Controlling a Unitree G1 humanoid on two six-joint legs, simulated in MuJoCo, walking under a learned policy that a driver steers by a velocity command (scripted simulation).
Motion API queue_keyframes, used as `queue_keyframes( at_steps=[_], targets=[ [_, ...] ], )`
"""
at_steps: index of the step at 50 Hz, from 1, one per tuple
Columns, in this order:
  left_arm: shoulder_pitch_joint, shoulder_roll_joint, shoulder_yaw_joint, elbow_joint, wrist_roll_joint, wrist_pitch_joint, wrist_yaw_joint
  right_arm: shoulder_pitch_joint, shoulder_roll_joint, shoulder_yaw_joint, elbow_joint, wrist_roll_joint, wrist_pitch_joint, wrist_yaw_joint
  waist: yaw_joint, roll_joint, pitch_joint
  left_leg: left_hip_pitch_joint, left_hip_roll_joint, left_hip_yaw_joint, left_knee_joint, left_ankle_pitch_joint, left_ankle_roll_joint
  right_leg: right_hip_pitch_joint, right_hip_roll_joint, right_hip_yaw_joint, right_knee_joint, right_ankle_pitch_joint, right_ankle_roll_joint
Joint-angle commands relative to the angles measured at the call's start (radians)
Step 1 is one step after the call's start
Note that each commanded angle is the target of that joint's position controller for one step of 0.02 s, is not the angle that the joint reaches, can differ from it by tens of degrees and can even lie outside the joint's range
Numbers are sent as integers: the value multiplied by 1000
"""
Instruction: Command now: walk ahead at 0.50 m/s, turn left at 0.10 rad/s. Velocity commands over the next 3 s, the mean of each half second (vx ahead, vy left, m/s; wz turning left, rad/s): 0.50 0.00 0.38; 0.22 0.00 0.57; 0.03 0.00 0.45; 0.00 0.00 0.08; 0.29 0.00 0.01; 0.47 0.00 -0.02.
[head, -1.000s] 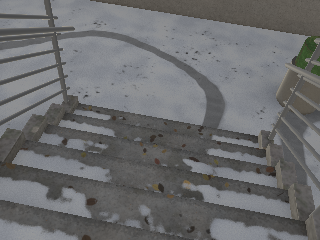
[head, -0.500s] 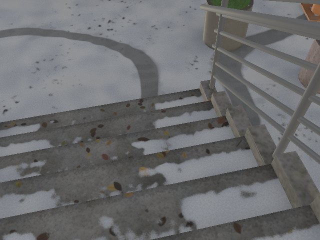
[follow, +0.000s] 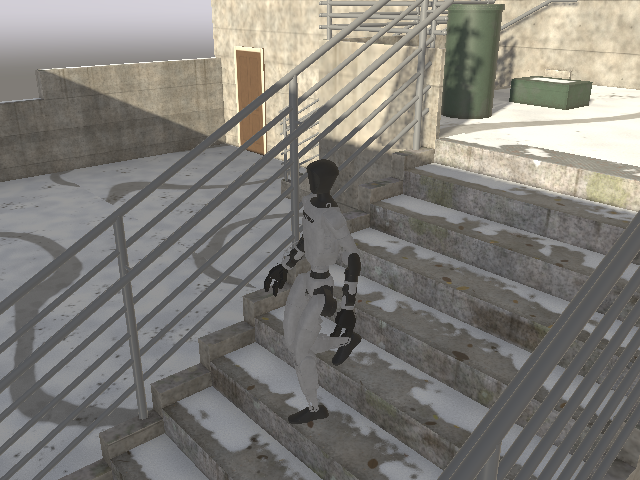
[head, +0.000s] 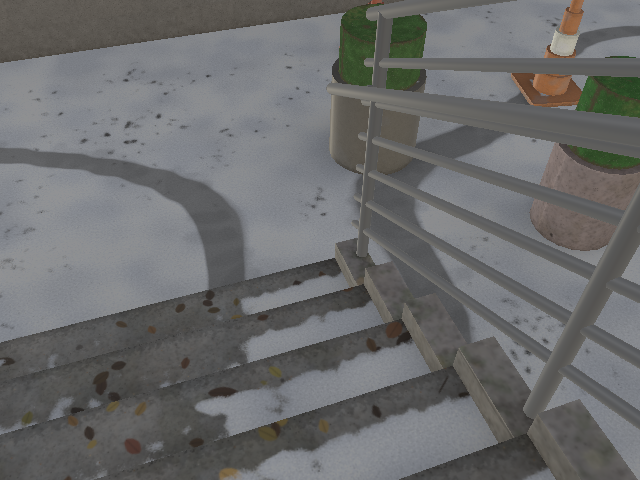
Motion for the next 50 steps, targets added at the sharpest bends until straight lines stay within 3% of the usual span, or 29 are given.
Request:
queue_keyframes(
  at_steps=[1, 2, 3, 5, 6, 8, 9, 11, 14, 18, 20, 23, 25, 26, 27, 28, 29, 30, 31, 32, 33, 34, 35, 37, 40, 41, 43, 47, 50],
  targets=[
    [34, 89, 7, -102, 44, -9, 6, 424, -183, -53, 91, 12, 15, 10, -81, 99, -100, 710, 439, -488, 114, 656, 335, -818, -163, 8, 371, 82, 25],
    [-75, 90, 3, -130, 63, -1, -7, 315, -215, -63, 59, 0, 15, -4, -82, 100, -30, 518, 475, -654, -36, 73, 391, -856, -217, 11, 205, 163, 41],
    [-181, 103, 14, -124, 79, 22, -12, 306, -149, -38, 81, 2, 17, -3, -63, -38, 99, 265, 397, -627, -83, -124, 332, -818, -240, 3, 149, 156, 45],
    [-284, 74, 8, -164, 38, 27, -14, 259, -106, 1, 98, -7, -17, -17, 21, -43, 220, -125, 274, -520, -116, 77, 219, -587, -310, 39, -402, 535, 97],
    [-318, 46, 3, -181, 47, 35, -26, 257, -111, 4, 85, -4, -13, -25, 5, -21, 199, -271, 178, -410, -157, 126, 187, -379, -293, -17, -627, 693, 123],
    [-231, -16, -10, -116, 60, 42, -48, 258, -166, -16, 88, 18, -7, -26, 20, 134, 70, -302, 149, -334, -111, 377, 152, -106, -283, -56, -682, 863, 122],
    [-151, -2, 2, -73, 43, 43, -57, 256, -171, -22, 76, 18, -2, -17, 35, 150, 14, -271, 152, -339, -63, 435, 132, -59, -278, -61, -597, 976, 107],
    [-292, 53, 20, -112, 45, 35, -58, 355, -104, -12, 102, 27, 8, -26, -28, 60, 40, -18, 134, -436, 20, 287, 151, -298, -313, 26, -685, 1010, 94],
    [-539, 78, 32, -180, 56, 18, -55, 496, -154, -34, 111, -6, -2, -51, -146, 56, 91, 324, 147, -565, 123, 71, 218, -667, -307, 83, -890, 942, 103],
    [-630, 47, 24, -230, 33, -10, -57, 468, -115, -31, 112, -16, -9, -58, -186, 44, 142, 154, 79, -532, 203, -32, 182, -503, -277, 64, -1094, 1090, 140],
    [-581, -7, 9, -238, 28, -11, -75, 388, -112, -24, 90, 1, 3, -47, -189, 73, 97, -37, 13, -448, 228, -29, 143, -185, -230, 5, -1196, 1170, 132],
    [-556, -4, 4, -250, 1, -29, -55, 400, -101, -19, 110, -14, 21, -46, -226, 101, 116, -24, -18, -434, 337, -33, 117, -7, -255, 25, -1376, 1188, 138],
    [-416, 36, 20, -204, -14, -46, -27, 416, -95, -17, 126, -33, 51, -68, -189, 60, 115, 81, -37, -418, 563, -31, 113, 48, -332, 81, -1567, 1279, 130],
    [-275, 50, 32, -170, -9, -49, -16, 406, -136, -24, 126, -37, 61, -72, -115, 0, 77, 40, -62, -356, 736, -65, 105, 205, -341, 29, -1641, 1372, 132],
    [-128, 103, 52, -121, 6, -41, -12, 412, -163, -36, 128, -20, 65, -67, -52, -49, 17, -116, -77, -292, 980, -266, 90, 439, -391, 52, -1578, 1343, 124],
    [-12, 141, 56, -105, 25, -33, -16, 421, -126, -40, 117, 2, 53, -57, -16, -97, -79, -356, -129, -195, 1260, -722, 57, 710, -487, 98, -1343, 1588, 119],
    [60, 180, 55, -107, 44, -30, -33, 572, -103, -33, 87, 70, 54, -68, -66, -225, -291, -584, -107, -125, 1613, -922, 5, 1048, -712, 182, -925, 2067, 10],
    [42, 146, 54, -133, 15, -29, -52, 504, -138, -18, 67, 68, 46, -78, -5, -218, -358, -736, -12, -111, 1594, -760, -4, 1040, -743, 252, -963, 1785, -63],
    [-38, 136, 55, -155, 8, -33, -44, 386, -143, -18, 50, 39, 50, -77, 5, -230, -285, -754, 16, -59, 1543, -616, -36, 810, -752, 321, -1150, 1347, -147],
    [-141, 69, 35, -188, 12, -25, -26, 226, -165, -32, 19, -23, 67, -67, -7, -75, -146, -649, 28, -29, 1486, -454, -43, 487, -680, 275, -1284, 1181, -148],
    [-113, 86, 23, -177, 13, -38, -15, 182, -152, -32, -14, -46, 83, -58, -16, -127, -63, -597, 31, -29, 1477, -428, -54, 312, -729, 294, -1272, 1488, -207],
    [-84, 60, 14, -137, 13, -44, -14, 169, -159, -40, -3, -65, 90, -47, -50, -31, 12, -552, 63, -97, 1214, -251, -52, 192, -630, 154, -1288, 1496, -135],
    [-82, 81, 21, -129, 14, -47, -11, 191, -126, -37, 16, -68, 102, -45, -71, -78, 35, -504, 49, -70, 1145, -217, -54, 111, -592, 107, -1281, 1492, -112],
    [-107, 64, 13, -123, -12, -46, -12, 140, -94, -39, 20, -23, 109, -15, -101, -116, 45, -421, 54, -41, 783, 14, -63, 32, -497, 9, -1322, 1327, -71],
    [-80, 87, 10, -115, -23, -32, 2, 80, -46, -15, -2, -22, 118, -10, -100, -133, -47, -327, 58, -5, 717, 74, -39, 65, -549, -13, -1273, 1477, -79],
    [-89, 130, 22, -132, -9, -27, -3, 96, -71, -21, 6, -19, 128, -12, -115, -160, -88, -299, 47, 29, 811, 177, -16, 69, -559, -10, -1228, 1414, -67],
    [-52, 130, 20, -148, 3, 1, -7, 7, -101, -33, -25, -24, 149, -13, -91, -85, -26, -387, 49, 14, 859, 142, 0, 69, -580, 19, -1203, 1291, -61],
    [39, 160, 29, -159, 25, 32, -1, -133, -100, -34, -86, -26, 170, -25, -32, -80, 39, -506, 48, 9, 889, 15, -12, 168, -605, 10, -1116, 1220, -82],
    [33, 178, 35, -139, 53, 78, 9, -220, -44, -7, -142, 21, 146, 5, 4, -198, 112, -337, 37, 113, 481, -320, -52, 135, -560, -105, -1143, 1292, -45]
  ],
)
